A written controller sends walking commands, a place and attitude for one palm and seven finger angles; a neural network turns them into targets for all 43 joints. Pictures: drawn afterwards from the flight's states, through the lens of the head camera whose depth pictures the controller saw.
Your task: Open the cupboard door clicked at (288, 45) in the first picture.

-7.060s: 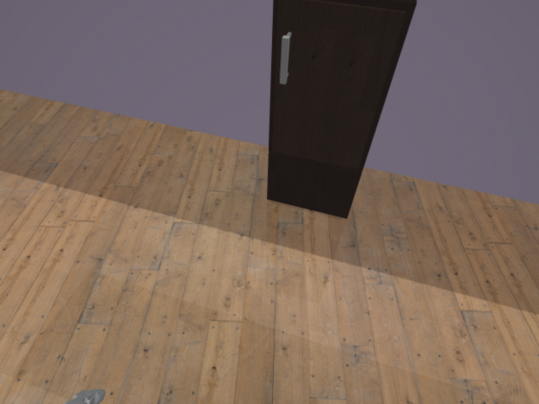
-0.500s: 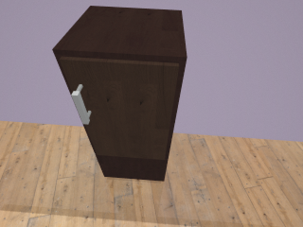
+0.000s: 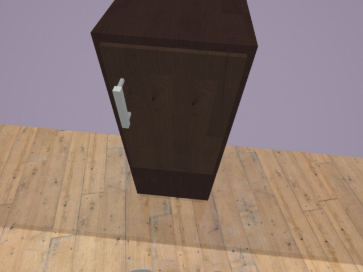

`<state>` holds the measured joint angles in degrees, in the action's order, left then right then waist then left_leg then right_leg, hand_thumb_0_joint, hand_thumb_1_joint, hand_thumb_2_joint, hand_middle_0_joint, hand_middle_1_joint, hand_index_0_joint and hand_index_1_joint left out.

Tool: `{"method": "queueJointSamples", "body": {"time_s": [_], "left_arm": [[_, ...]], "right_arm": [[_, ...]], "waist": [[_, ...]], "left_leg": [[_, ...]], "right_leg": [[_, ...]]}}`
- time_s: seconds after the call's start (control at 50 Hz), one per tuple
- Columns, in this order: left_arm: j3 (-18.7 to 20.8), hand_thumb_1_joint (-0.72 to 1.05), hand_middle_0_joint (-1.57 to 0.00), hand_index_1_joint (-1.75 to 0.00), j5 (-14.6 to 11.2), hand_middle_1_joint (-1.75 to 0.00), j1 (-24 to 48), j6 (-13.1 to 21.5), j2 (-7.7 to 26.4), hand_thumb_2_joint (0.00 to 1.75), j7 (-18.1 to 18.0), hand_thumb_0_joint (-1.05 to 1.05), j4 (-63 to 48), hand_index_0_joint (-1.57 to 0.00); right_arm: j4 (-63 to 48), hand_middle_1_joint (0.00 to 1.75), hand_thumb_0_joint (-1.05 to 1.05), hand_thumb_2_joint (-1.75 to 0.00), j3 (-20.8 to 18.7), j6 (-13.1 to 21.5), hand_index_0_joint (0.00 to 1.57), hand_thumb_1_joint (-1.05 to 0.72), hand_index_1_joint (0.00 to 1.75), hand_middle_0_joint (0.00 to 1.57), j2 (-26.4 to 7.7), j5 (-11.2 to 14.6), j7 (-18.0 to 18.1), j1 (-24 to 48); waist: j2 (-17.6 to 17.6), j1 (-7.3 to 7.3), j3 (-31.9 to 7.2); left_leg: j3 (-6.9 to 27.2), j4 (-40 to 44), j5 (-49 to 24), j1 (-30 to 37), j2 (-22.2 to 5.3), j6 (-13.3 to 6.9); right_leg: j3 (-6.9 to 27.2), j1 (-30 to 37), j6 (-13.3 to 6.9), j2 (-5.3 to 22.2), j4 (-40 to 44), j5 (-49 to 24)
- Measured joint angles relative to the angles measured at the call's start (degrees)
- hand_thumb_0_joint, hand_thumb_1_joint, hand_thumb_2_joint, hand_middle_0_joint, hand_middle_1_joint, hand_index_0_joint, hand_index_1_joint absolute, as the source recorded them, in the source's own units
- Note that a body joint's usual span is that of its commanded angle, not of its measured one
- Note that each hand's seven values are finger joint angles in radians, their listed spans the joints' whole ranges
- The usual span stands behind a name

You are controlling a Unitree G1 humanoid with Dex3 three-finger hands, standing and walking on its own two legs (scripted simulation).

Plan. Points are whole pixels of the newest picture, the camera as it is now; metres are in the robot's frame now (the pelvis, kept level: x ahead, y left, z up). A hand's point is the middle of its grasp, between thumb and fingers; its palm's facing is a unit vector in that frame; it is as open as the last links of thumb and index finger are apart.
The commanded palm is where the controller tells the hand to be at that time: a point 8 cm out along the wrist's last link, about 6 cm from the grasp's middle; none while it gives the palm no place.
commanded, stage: come to a stop and stand still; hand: left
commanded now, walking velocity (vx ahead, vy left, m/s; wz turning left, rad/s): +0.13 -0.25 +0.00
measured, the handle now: (123, 104) +0.55 +0.22 +0.01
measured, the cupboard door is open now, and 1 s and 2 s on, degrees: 0 0 0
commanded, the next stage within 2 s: look again from close up in 1.02 s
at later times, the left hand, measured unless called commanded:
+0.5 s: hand out of the picture +0.00 +0.16 -0.17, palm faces +0.00 -0.99 -0.15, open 7.3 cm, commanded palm none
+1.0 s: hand out of the picture +0.07 +0.21 -0.17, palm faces -0.01 -0.98 -0.21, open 7.3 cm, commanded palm none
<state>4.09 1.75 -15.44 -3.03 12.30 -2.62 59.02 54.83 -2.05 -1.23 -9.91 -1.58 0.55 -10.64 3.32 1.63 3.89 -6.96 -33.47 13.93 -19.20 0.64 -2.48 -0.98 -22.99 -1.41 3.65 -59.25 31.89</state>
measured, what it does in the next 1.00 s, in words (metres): steps on the spot: right foot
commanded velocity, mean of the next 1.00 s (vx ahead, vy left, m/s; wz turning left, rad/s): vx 0.02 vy -0.02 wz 0.00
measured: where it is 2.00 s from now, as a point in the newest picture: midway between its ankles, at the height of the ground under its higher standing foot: outside the picture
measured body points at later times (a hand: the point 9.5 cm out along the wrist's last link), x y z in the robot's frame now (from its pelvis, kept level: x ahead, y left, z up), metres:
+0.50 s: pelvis +0.02 +0.01 +0.01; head +0.04 +0.01 +0.46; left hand +0.00 +0.21 -0.15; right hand +0.00 -0.21 -0.15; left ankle +0.01 +0.12 -0.72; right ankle -0.04 -0.08 -0.72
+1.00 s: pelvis +0.04 +0.03 +0.01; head +0.05 +0.04 +0.46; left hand +0.07 +0.27 -0.15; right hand +0.06 -0.20 -0.14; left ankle +0.01 +0.12 -0.72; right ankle -0.04 -0.08 -0.72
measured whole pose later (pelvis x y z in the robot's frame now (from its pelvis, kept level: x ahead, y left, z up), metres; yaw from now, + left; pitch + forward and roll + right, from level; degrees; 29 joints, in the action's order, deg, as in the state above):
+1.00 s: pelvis +0.04 +0.03 +0.01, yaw -2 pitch +0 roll +0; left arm 0.0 0.8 -14.5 0.5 10.7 -2.5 60.5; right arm 62.3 1.2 1.3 -9.5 -0.9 1.8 -13.8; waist 1.5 -0.1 1.6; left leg -4.4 -29.3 18.8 -10.6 1.4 -2.5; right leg -0.9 -6.5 -0.1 0.8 -28.4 21.8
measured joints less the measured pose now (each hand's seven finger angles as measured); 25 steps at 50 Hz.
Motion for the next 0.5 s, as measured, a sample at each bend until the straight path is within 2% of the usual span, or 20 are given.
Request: {"method": "queueJointSamples", "body": {"time_s": [0.02,0.06,0.14,0.2,0.26,0.32,0.38,0.42,0.5], "left_arm": [[0.0,0.91,-0.20,-0.30,0.1,-0.30,0.4,0.2,0.1,0.89,0.1,0.00,-0.2,-0.20],[-0.4,0.91,-0.19,-0.30,0.2,-0.30,0.9,0.9,0.2,0.89,0.5,0.00,-0.7,-0.20],[-1.5,0.91,-0.19,-0.30,0.1,-0.30,0.4,1.9,-1.1,0.89,1.0,0.00,-1.1,-0.20],[-2.2,0.91,-0.19,-0.30,0.1,-0.30,-0.8,2.7,-2.3,0.89,1.4,0.00,-0.6,-0.20],[-3.0,0.91,-0.19,-0.30,-0.1,-0.30,-2.6,3.4,-4.1,0.89,1.4,0.00,0.7,-0.20],[-3.8,0.91,-0.19,-0.30,-0.3,-0.30,-4.8,4.3,-5.3,0.89,0.9,0.00,2.2,-0.20],[-5.1,0.91,-0.20,-0.30,-0.2,-0.30,-6.6,4.8,-6.7,0.89,0.5,0.00,2.7,-0.20],[-5.2,0.91,-0.20,-0.30,-0.3,-0.30,-6.3,5.1,-6.9,0.89,0.6,0.00,3.4,-0.21],[-4.9,0.91,-0.20,-0.30,-0.6,-0.30,-5.0,5.2,-6.4,0.89,0.4,0.00,3.8,-0.21]], "right_arm": [[0.0,0.30,0.00,-0.90,0.2,0.1,0.20,-0.90,0.30,0.20,0.3,-0.1,0.0,-0.1],[0.4,0.30,0.00,-0.90,0.6,0.6,0.20,-0.90,0.30,0.20,0.8,-0.3,0.0,-0.6],[1.8,0.30,0.00,-0.90,0.5,1.0,0.20,-0.93,0.30,0.20,0.9,-0.5,0.3,-1.8],[3.1,0.30,0.00,-0.90,0.5,0.9,0.20,-0.93,0.30,0.21,0.9,-0.2,0.2,-3.2],[5.2,0.30,0.00,-0.90,0.6,0.2,0.20,-0.93,0.30,0.20,0.5,0.1,0.1,-4.7],[6.6,0.30,0.00,-0.90,1.4,0.3,0.20,-0.93,0.30,0.20,0.6,0.1,-0.1,-5.9],[5.2,0.30,0.00,-0.90,1.6,0.7,0.20,-0.92,0.30,0.20,0.0,0.1,-0.5,-7.2],[5.1,0.30,0.00,-0.90,1.7,1.4,0.20,-0.92,0.30,0.20,0.3,0.2,-0.1,-7.7],[5.8,0.30,0.00,-0.90,2.7,2.3,0.20,-0.91,0.30,0.20,1.4,0.6,0.6,-8.5]], "waist": [[-0.2,-0.26,-0.3],[-0.9,-0.60,-1.1],[-2.2,-1.34,-3.1],[-2.3,-1.54,-4.1],[-3.4,-1.68,-4.3],[-3.2,-1.41,-4.5],[-4.9,-2.65,-4.0],[-4.8,-3.25,-3.2],[-3.8,-2.39,-2.3]], "left_leg": [[0.1,0.8,-0.5,-0.1,0.2,-0.1],[0.4,2.9,-2.1,0.2,0.5,-0.3],[0.5,6.4,-4.1,1.1,0.7,-0.4],[0.1,6.3,-3.9,1.1,0.7,0.2],[1.5,3.3,1.9,1.3,-0.5,1.3],[3.3,1.5,1.8,2.1,-1.9,2.0],[5.3,-0.9,3.6,2.6,-3.8,2.0],[5.6,-0.7,5.3,2.9,-3.6,2.8],[4.5,-0.4,5.4,4.2,-2.4,2.2]], "right_leg": [[-0.3,-1.0,-0.1,-0.3,-2.1,-1.1],[-1.2,-0.6,0.0,-0.8,-0.2,-2.7],[-2.0,4.9,-0.2,-2.0,13.6,-3.2],[-1.7,10.6,-0.9,-2.7,27.1,-9.0],[-2.3,12.9,-1.7,-4.2,30.1,-12.7],[-2.0,14.6,-2.0,-5.6,32.6,-13.5],[-2.2,13.8,-2.1,-7.6,32.1,-13.0],[-2.5,13.4,-1.9,-7.4,30.8,-11.9],[-1.6,13.7,-1.2,-6.1,29.4,-10.7]]}}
